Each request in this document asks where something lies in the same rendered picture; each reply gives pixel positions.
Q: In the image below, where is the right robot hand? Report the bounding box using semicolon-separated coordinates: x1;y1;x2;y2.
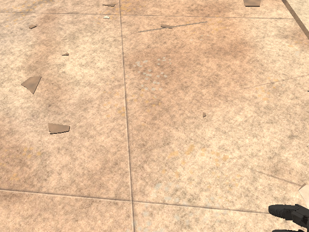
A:
268;204;309;232

